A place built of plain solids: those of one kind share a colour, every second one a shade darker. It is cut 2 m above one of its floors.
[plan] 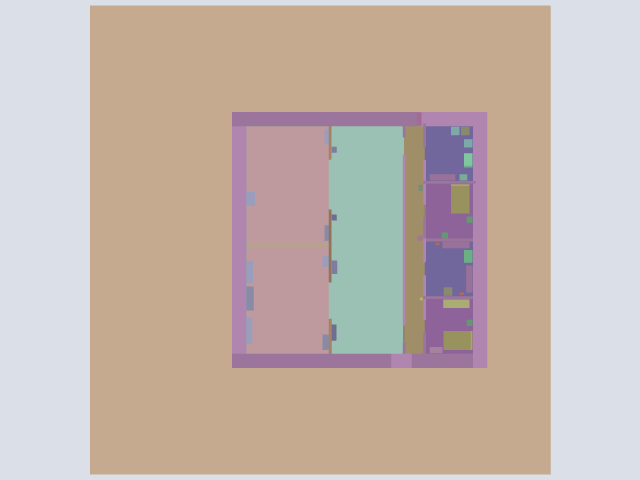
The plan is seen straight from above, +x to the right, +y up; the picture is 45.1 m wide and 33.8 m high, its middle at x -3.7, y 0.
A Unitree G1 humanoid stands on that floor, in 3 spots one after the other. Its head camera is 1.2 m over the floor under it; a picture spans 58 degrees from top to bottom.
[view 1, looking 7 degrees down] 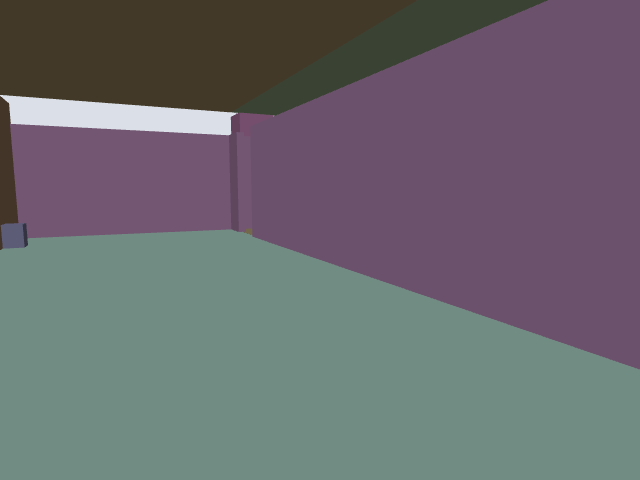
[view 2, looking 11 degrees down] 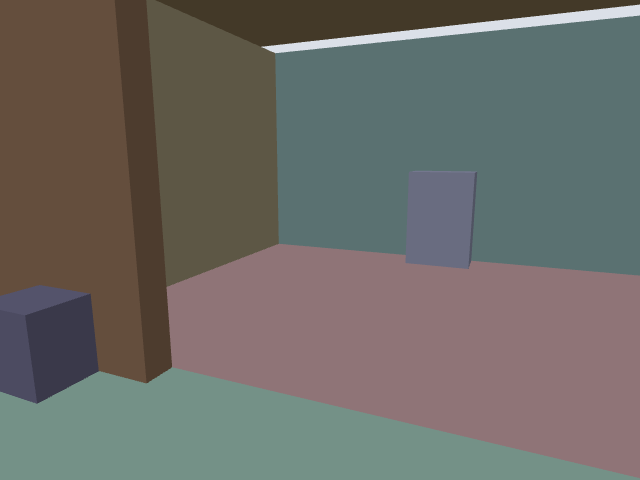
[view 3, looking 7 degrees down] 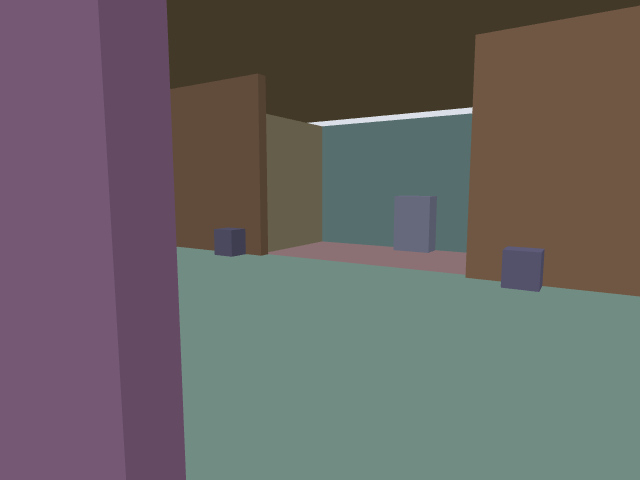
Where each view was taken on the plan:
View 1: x -0.98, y -4.10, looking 64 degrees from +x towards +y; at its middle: wall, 7.13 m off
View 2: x -1.28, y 3.83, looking -157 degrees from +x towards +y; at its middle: leaf_far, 8.40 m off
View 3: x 2.94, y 7.00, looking -148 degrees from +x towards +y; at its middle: partition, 13.88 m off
